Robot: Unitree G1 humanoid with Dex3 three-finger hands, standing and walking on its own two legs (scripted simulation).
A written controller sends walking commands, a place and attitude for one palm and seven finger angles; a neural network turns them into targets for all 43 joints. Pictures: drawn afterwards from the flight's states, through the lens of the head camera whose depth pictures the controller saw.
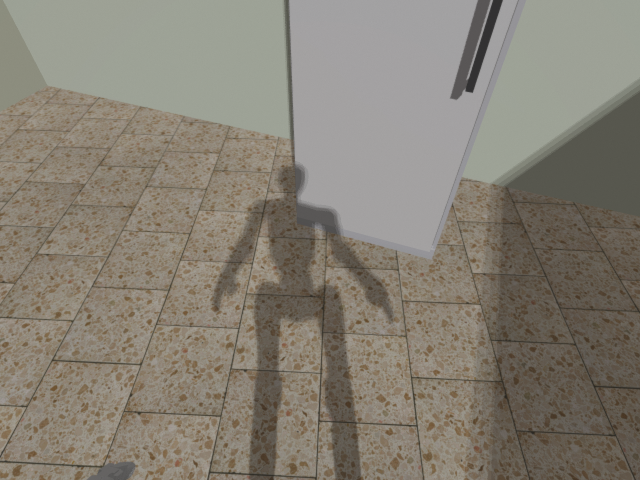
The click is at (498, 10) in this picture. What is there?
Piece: fridge door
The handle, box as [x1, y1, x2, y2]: [465, 0, 502, 92]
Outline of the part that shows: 502,0 493,0 465,91 472,92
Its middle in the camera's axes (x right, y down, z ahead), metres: +0.39 -0.49 +0.91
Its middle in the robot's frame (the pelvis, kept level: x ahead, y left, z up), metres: +1.04 -0.34 +0.14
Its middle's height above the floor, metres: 0.91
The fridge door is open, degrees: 0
